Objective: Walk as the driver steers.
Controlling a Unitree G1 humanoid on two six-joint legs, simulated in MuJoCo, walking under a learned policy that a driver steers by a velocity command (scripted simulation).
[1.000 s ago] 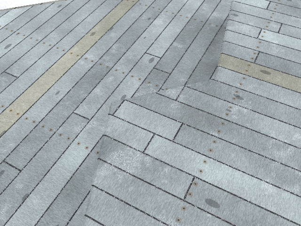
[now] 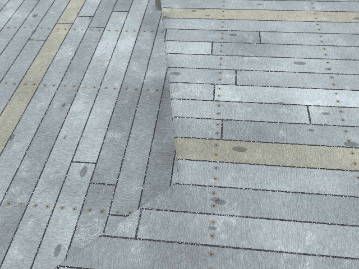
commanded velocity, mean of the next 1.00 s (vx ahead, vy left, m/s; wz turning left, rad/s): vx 0.50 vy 0.00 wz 0.47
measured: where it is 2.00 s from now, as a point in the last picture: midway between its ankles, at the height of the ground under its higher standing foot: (80, 187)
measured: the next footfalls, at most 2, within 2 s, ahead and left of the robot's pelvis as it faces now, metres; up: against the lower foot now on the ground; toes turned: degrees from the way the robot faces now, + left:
left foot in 0.42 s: +0.37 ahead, +0.17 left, +0.00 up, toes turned +15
right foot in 0.90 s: +0.69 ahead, +0.08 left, +0.00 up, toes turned +34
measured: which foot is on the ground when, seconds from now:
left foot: up 0.00-0.40, down 0.42-0.92, up 0.94-1.00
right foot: down 0.00-0.44, up 0.46-0.88, down 0.90-1.00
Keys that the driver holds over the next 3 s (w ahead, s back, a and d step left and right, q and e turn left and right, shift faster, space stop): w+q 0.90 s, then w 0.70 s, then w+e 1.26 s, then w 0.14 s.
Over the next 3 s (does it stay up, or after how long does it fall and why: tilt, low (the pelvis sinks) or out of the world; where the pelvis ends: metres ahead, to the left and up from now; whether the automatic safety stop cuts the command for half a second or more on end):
stays up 1.44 0.67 -0.13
